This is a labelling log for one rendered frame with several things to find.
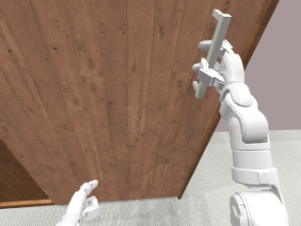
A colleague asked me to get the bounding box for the left robot hand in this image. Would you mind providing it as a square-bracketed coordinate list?
[66, 180, 101, 223]

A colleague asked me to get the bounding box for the robot right upper arm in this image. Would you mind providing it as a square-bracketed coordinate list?
[230, 191, 289, 226]

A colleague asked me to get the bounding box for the handle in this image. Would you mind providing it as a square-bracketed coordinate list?
[192, 9, 231, 99]

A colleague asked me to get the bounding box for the left robot forearm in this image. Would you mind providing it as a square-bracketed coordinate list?
[56, 212, 82, 226]

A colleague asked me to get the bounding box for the right robot forearm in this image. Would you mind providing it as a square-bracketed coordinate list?
[219, 82, 290, 226]

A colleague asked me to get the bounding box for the right robot hand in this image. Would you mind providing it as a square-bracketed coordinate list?
[192, 40, 245, 95]

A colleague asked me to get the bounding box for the wardrobe door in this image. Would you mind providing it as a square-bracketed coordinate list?
[0, 0, 265, 205]
[0, 138, 50, 202]

